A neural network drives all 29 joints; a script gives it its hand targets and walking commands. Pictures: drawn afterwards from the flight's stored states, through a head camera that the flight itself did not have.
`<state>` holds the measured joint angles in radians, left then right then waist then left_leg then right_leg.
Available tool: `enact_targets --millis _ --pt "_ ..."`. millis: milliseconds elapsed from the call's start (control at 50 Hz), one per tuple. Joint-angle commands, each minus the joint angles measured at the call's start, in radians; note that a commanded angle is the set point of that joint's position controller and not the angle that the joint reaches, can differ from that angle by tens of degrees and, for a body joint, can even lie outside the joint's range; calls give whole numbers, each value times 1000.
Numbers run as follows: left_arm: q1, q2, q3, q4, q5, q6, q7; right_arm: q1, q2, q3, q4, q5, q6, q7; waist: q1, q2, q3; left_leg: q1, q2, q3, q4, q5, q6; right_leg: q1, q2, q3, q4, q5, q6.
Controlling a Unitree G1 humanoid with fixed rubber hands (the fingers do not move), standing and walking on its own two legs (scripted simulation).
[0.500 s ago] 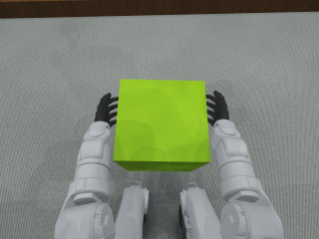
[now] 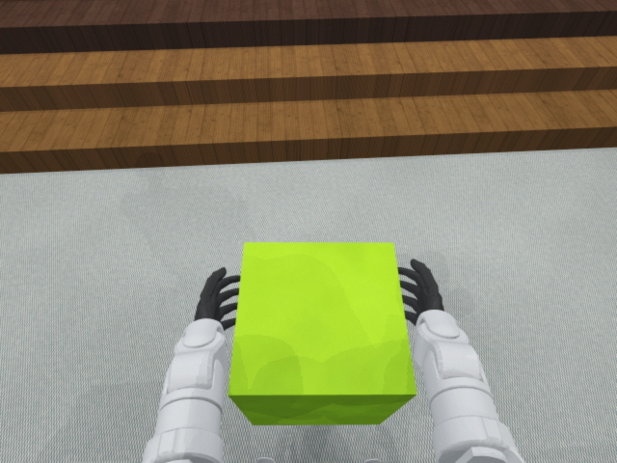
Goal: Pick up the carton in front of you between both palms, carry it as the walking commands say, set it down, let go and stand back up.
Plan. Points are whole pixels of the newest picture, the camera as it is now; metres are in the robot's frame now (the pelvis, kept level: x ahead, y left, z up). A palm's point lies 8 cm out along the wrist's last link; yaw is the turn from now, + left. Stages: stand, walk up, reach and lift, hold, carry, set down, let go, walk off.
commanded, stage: reach and lift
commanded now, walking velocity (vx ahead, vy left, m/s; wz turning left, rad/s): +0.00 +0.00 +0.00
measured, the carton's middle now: (317, 341) +0.32 +0.01 -0.09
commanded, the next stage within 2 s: hold in 1.30 s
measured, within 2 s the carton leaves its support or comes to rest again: neither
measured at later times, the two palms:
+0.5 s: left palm (196, 315) +0.29 +0.15 +0.06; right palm (455, 301) +0.30 -0.15 +0.07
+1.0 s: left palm (193, 301) +0.30 +0.15 +0.08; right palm (455, 289) +0.31 -0.15 +0.08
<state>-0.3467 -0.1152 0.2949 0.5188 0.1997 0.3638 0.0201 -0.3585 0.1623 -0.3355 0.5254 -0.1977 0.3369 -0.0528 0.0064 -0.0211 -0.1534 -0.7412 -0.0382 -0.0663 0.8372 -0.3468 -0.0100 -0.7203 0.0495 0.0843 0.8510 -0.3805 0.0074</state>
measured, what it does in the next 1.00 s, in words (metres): stands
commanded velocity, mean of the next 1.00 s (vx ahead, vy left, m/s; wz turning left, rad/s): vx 0.00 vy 0.00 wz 0.00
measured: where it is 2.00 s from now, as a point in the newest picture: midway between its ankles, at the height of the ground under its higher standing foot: outside the picture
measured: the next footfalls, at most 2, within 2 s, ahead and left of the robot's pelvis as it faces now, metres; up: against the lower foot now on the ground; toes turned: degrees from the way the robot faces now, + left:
none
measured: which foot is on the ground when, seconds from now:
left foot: down 0.00-1.00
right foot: down 0.00-1.00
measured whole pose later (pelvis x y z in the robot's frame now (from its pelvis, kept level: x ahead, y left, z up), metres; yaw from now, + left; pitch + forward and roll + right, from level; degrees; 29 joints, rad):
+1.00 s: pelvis +0.01 +0.00 +0.05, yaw +0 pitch -5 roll +0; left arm -0.28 -0.16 0.25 0.31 0.29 0.66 -0.01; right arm -0.31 0.16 -0.28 0.34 -0.30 0.63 0.01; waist 0.01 -0.01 0.02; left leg -0.11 -0.03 -0.07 0.39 -0.19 0.00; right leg -0.09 0.03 0.10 0.40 -0.22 0.00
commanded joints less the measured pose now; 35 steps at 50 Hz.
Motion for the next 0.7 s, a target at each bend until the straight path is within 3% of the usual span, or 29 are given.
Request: enact_targets --millis 0,180,300,380,500,680 --pt "-472 -1002 -593 -30 -143 10 -226 -421 1014 609 43 119 39 244 6 25 -389 422 -69 -23 -167 349 12 263 63 12 -191 336 -4" --pt "-394 -983 -637 -156 -165 143 -242 -327 1003 643 -70 147 171 268 -2 13 -212 615 -49 -22 -355 377 11 493 40 17 -385 393 -1" --pt "-394 -952 -549 -139 -125 217 -253 -337 969 564 -62 110 248 284 4 12 -27 637 -43 -14 -440 234 17 521 29 11 -473 256 -9" --pt "-472 -948 -493 -105 -96 220 -267 -414 971 504 -23 85 251 298 5 11 15 634 -40 -3 -445 140 23 501 21 4 -482 156 -14" --pt "-567 -977 -519 -135 -108 211 -277 -502 999 526 -49 96 241 303 0 13 -67 662 -41 0 -432 154 21 536 23 1 -471 168 -11" --pt "-536 -972 -527 -150 -105 225 -267 -476 967 528 -68 89 252 301 -2 20 -80 703 -40 1 -456 206 11 570 30 -6 -487 216 -10"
